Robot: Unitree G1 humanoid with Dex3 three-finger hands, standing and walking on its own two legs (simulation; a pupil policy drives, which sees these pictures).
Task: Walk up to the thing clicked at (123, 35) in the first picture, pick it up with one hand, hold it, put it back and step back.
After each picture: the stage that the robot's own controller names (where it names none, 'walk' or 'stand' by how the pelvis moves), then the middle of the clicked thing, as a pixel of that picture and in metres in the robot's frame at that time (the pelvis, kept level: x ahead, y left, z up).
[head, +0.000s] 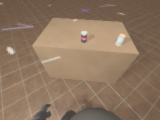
stand; (120, 40) +0.84 -0.28 -0.01
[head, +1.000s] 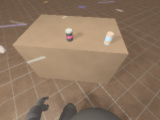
rise first; (108, 38) +0.76 -0.13 +0.03
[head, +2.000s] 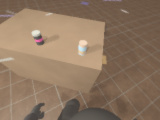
rise first; (82, 47) +0.54 +0.15 +0.03
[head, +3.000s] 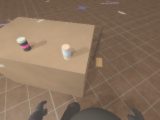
stand; (66, 52) +0.49 +0.24 +0.03
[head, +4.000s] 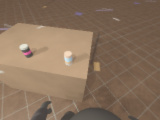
stand; (68, 58) +0.49 +0.21 -0.01
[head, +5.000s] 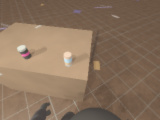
stand; (68, 59) +0.47 +0.21 -0.01
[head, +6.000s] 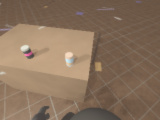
stand; (69, 59) +0.48 +0.20 -0.01
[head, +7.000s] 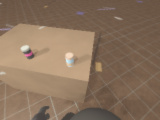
stand; (69, 59) +0.47 +0.20 -0.01
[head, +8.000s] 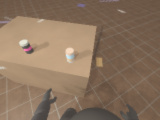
rise first; (70, 55) +0.48 +0.20 -0.01
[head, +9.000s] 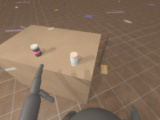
rise first; (74, 59) +0.49 +0.20 -0.01
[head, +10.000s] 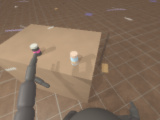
go down; (74, 58) +0.49 +0.18 +0.00
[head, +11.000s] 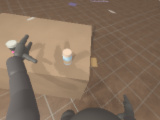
go down; (67, 57) +0.46 +0.17 +0.02
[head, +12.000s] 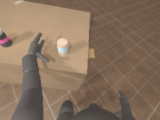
close in; (62, 48) +0.48 +0.18 +0.05
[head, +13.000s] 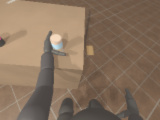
close; (57, 44) +0.49 +0.20 +0.07
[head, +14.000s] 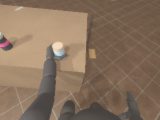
lift; (59, 51) +0.45 +0.20 +0.06
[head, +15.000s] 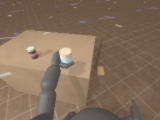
lift; (66, 59) +0.33 +0.16 +0.19
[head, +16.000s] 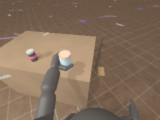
hold; (65, 61) +0.32 +0.17 +0.18
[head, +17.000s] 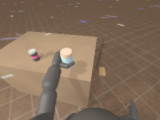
hold; (67, 58) +0.33 +0.16 +0.19
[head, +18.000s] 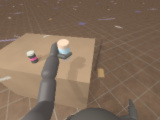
crouch; (64, 50) +0.37 +0.18 +0.23
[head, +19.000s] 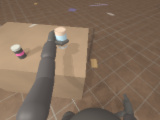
lower; (61, 38) +0.49 +0.19 +0.19
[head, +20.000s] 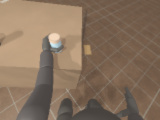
lower; (55, 43) +0.50 +0.19 +0.07
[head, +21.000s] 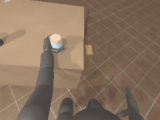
lower; (56, 44) +0.49 +0.20 +0.07
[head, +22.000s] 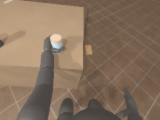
lower; (57, 44) +0.49 +0.19 +0.07
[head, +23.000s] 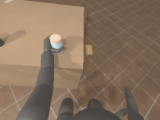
lower; (56, 44) +0.49 +0.19 +0.07
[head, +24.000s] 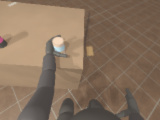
open; (59, 47) +0.48 +0.18 +0.07
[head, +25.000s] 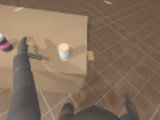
sink last; (64, 52) +0.46 +0.17 +0.05
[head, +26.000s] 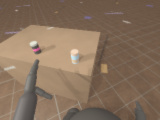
stand; (75, 56) +0.50 +0.18 +0.04
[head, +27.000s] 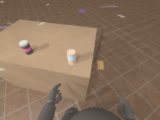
stand; (71, 57) +0.46 +0.18 +0.04
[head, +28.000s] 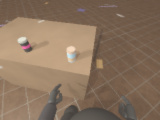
stand; (71, 54) +0.48 +0.18 +0.05
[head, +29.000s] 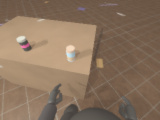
stand; (70, 53) +0.48 +0.18 +0.06
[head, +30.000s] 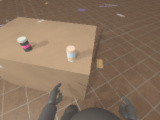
stand; (71, 53) +0.48 +0.18 +0.06
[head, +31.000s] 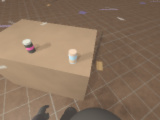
stand; (72, 56) +0.48 +0.18 +0.02
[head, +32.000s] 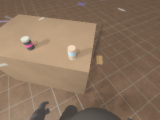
walk; (72, 52) +0.50 +0.18 +0.00
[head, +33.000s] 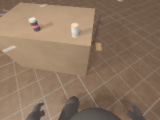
walk; (75, 30) +0.73 +0.22 +0.02
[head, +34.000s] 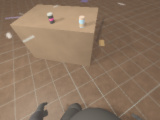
stand; (81, 21) +1.01 +0.22 +0.01
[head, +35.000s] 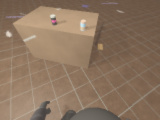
stand; (83, 25) +1.04 +0.18 +0.00
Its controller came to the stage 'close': yes
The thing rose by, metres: 0.22
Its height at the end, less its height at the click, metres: +0.00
